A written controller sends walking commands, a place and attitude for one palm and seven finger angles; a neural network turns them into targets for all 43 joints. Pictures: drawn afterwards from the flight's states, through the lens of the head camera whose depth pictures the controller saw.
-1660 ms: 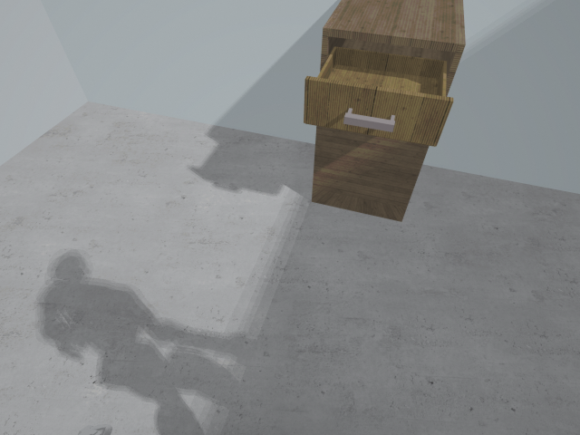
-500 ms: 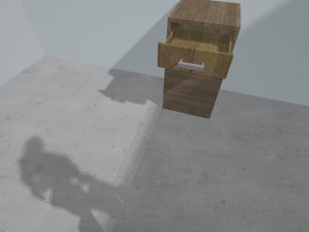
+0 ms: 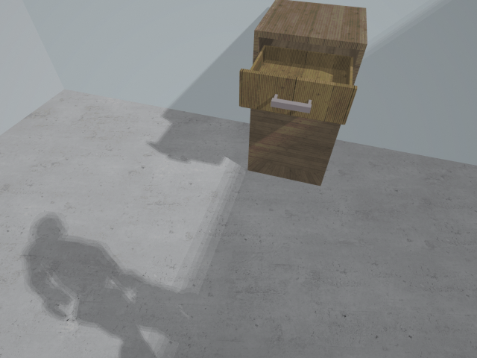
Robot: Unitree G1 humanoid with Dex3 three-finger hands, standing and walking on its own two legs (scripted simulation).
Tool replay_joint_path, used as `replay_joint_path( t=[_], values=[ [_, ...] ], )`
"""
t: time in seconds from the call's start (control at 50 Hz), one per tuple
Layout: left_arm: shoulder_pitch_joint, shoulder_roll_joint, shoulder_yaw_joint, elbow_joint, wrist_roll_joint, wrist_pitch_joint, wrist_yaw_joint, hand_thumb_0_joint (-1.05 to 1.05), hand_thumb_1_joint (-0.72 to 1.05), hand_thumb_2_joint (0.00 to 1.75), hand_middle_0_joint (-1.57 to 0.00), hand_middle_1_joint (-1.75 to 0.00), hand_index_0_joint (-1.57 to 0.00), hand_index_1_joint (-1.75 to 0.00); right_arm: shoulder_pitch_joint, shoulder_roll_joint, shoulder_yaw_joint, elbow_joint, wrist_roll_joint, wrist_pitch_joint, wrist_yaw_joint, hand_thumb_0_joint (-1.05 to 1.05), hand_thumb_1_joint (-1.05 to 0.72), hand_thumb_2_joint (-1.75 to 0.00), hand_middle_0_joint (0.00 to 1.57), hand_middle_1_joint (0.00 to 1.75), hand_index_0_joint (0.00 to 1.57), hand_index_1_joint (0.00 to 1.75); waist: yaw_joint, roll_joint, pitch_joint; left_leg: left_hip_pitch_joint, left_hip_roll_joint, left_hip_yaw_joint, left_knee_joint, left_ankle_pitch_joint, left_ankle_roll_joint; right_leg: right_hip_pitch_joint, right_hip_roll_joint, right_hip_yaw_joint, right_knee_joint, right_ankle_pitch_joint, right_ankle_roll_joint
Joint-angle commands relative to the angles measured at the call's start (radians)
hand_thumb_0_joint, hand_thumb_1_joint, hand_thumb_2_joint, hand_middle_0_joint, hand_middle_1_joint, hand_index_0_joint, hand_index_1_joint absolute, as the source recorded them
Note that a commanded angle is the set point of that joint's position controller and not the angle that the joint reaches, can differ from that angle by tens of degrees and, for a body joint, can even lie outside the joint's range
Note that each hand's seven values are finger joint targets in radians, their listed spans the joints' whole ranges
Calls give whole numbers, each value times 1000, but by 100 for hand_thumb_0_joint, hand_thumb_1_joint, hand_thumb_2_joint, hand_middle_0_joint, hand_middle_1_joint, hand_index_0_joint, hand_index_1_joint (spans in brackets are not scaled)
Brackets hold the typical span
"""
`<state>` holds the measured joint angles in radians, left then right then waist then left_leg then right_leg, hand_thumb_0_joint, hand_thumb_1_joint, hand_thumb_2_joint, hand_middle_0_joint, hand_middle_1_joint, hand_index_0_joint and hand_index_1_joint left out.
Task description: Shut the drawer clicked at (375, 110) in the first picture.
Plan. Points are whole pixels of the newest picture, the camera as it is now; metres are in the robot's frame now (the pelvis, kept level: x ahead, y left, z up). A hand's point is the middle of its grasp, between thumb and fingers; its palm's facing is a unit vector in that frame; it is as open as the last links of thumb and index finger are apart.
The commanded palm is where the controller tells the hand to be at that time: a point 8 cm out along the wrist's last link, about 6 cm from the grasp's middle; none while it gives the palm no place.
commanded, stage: walk to a spot facing it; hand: left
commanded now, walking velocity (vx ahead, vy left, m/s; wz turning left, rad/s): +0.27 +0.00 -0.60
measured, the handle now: (291, 102) +0.92 -0.11 -0.06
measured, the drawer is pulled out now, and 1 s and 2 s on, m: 0.30 0.30 0.30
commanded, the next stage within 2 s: none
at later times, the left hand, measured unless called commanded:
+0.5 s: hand out of the picture +0.10 +0.13 -0.16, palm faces -0.17 -0.97 -0.20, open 7.4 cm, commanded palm none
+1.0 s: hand (217, 215) +0.50 +0.10 -0.16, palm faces -0.51 -0.83 -0.24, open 7.4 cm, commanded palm none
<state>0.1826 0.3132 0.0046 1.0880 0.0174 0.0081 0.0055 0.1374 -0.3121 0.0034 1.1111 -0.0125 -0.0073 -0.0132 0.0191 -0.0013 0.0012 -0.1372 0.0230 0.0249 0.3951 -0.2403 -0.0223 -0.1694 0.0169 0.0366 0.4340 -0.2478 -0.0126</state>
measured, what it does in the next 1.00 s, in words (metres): walks ahead, turning right: left foot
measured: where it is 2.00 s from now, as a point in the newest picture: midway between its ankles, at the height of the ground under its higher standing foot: (254, 342)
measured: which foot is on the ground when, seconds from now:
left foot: down 0.00-0.24, up 0.26-0.70, down 0.72-1.00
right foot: down 0.00-0.72, up 0.74-1.00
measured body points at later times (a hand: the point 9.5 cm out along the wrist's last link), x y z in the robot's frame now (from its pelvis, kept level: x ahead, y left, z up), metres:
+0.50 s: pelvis +0.11 -0.05 +0.00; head +0.14 -0.06 +0.45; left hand +0.11 +0.18 -0.14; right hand +0.14 -0.30 -0.15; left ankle +0.21 +0.09 -0.66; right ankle +0.04 -0.11 -0.74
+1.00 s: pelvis +0.30 -0.03 +0.00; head +0.33 -0.04 +0.44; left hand +0.53 +0.14 -0.14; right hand +0.20 -0.26 -0.14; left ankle +0.36 +0.05 -0.74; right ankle +0.26 -0.15 -0.68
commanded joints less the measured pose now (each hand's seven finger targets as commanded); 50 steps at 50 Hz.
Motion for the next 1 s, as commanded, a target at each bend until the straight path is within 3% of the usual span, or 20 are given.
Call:
replay_joint_path(
  t=[0.0, 0.06, 0.1, 0.14, 0.18, 0.2, 0.22, 0.24, 0.28, 0.36, 0.5, 0.6, 0.62, 0.66, 0.68, 0.7, 0.72, 0.78, 0.84, 0.98],
  values=[
    [42, 117, 42, -87, 3, 6, -16, 0, 90, 90, -20, -30, -20, -30, 65, -127, -44, -73, -11, -10, -2, 0, -90, -90, 20, 30, 20, 30, -20, 14, 114, -49, 115, -74, -43, -271, 51, -177, -59, 155, -33, -248, -51],
    [42, 67, 52, -142, 3, -6, -29, 0, 90, 90, -20, -30, -20, -30, 135, -171, -75, -96, -8, -24, -7, 0, -90, -90, 20, 30, 20, 30, -42, 150, 123, 39, 261, -228, -135, -336, 137, -335, 27, 38, 231, -211, -33],
    [-17, 39, 59, -188, 4, -13, -36, 0, 90, 90, -20, -30, -20, -30, 163, -163, -89, -105, -8, -40, -8, 0, -90, -90, 20, 30, 20, 30, -59, 181, 133, 105, 373, -251, -171, -145, 211, -441, -38, -36, 399, -258, -7],
    [-2, 9, 66, -199, 1, -22, -45, 0, 90, 90, -20, -30, -20, -30, 141, -142, -90, -113, -14, -47, -9, 0, -90, -90, 20, 30, 20, 30, -31, 133, 114, 73, 370, -144, -101, 44, 191, -363, -83, -46, 343, -254, -10],
    [202, -6, 76, -135, 6, -28, -50, 0, 90, 90, -20, -30, -20, -30, 76, -123, -86, -128, -14, -45, -8, 0, -90, -90, 20, 30, 20, 30, 67, 66, 29, -103, 254, 51, 169, 46, 101, -4, -27, -125, 128, -65, -23],
    [368, 92, 98, -88, 13, -44, -37, 0, 90, 90, -20, -30, -20, -30, 62, -66, -74, -157, 1, -44, 2, 0, -90, -90, 20, 30, 20, 30, 133, -210, -27, -336, 128, 156, 517, -81, 35, 218, -160, 153, -66, -144, -83],
    [451, 195, 115, -73, -1, -58, -15, 0, 90, 90, -20, -30, -20, -30, -6, -9, -57, -226, 0, -52, 13, 0, -90, -90, 20, 30, 20, 30, 141, -403, -8, -605, 16, 129, 797, -349, -6, 274, -403, 609, -223, -4, -200],
    [449, 156, 111, -78, -8, -58, 2, 0, 90, 90, -20, -30, -20, -30, -79, -40, -66, -236, -4, -58, 7, 0, -90, -90, 20, 30, 20, 30, 145, -224, 22, -642, 57, -11, 851, -292, 4, 241, -388, 624, -210, 74, -245],
    [320, 82, 90, -114, -2, -62, 4, 0, 90, 90, -20, -30, -20, -30, -58, -12, -71, -218, -9, -60, 9, 0, -90, -90, 20, 30, 20, 30, 61, -53, 83, -629, 110, -32, 846, -143, -9, 128, -336, 475, -184, 77, -252],
    [272, 34, 85, -125, 4, -80, 4, 0, 90, 90, -20, -30, -20, -30, 13, 32, -80, -200, -13, -35, 21, 0, -90, -90, 20, 30, 20, 30, 0, -65, 61, -557, 107, -2, 749, -14, -39, 31, -239, 289, -203, 164, -212],
    [325, 22, 86, -104, 7, -92, 13, 0, 90, 90, -20, -30, -20, -30, -120, 52, -81, -290, -7, -45, 34, 0, -90, -90, 20, 30, 20, 30, 35, -84, 62, -630, 90, 9, 565, 77, -45, 145, -205, 274, -181, 331, -198],
    [303, 47, 94, -119, 12, -76, 18, 0, 90, 90, -20, -30, -20, -30, -166, 63, -74, -330, 3, -58, 34, 0, -90, -90, 20, 30, 20, 30, 43, -145, 76, -404, 24, 50, 328, 38, -17, 100, -184, 274, -115, 520, -157],
    [278, 65, 100, -126, 13, -73, 19, 0, 90, 90, -20, -30, -20, -30, -120, 53, -76, -324, 6, -61, 30, 0, -90, -90, 20, 30, 20, 30, 17, -167, 59, -308, 17, 45, 278, 18, -5, 71, -189, 279, -77, 533, -154],
    [235, 61, 110, -144, 3, -73, 15, 0, 90, 90, -20, -30, -20, -30, 113, -2, -89, -261, -1, -69, 4, 0, -90, -90, 20, 30, 20, 30, -85, -97, -35, 45, -8, 44, 121, 86, 17, -53, -106, 241, 161, 566, -111],
    [264, 19, 112, -154, -10, -70, 7, 0, 90, 90, -20, -30, -20, -30, 256, -94, -108, -224, -14, -72, -12, 0, -90, -90, 20, 30, 20, 30, -129, 39, -157, 301, 183, -141, 95, 109, 63, -207, -19, 168, 409, 313, -72],
    [299, -38, 105, -172, -20, -72, -9, 0, 90, 90, -20, -30, -20, -30, 336, -182, -118, -211, -20, -73, -13, 0, -90, -90, 20, 30, 20, 30, -117, 308, -238, 394, 498, -511, -6, 242, 189, -401, 89, 18, 766, -331, -19],
    [238, -18, 95, -207, -14, -70, -12, 0, 90, 90, -20, -30, -20, -30, 325, -176, -104, -236, -1, -56, -10, 0, -90, -90, 20, 30, 20, 30, -117, 136, -154, 242, 536, -577, -39, 290, 265, -435, 36, 39, 900, -343, -23],
    [159, -28, 103, -200, 4, -38, -34, 0, 90, 90, -20, -30, -20, -30, 123, -1, -63, -246, -8, -70, -15, 0, -90, -90, 20, 30, 20, 30, -27, 194, 20, -49, 380, -226, -101, 233, 177, -438, -76, 3, 953, -155, 5],
    [182, -69, 94, -198, 2, 8, -44, 0, 90, 90, -20, -30, -20, -30, 76, 10, -59, -238, -9, -71, -20, 0, -90, -90, 20, 30, 20, 30, 23, 170, -11, -123, 326, 5, -81, 408, 157, -355, -99, -42, 805, -118, 30],
    [-18, -71, 85, -276, 6, 29, -50, 0, 90, 90, -20, -30, -20, -30, 139, -57, -87, -218, -15, -42, -10, 0, -90, -90, 20, 30, 20, 30, -36, 148, 5, -68, 343, 114, -61, 356, 157, -287, -94, -114, 419, -75, 43]
  ],
)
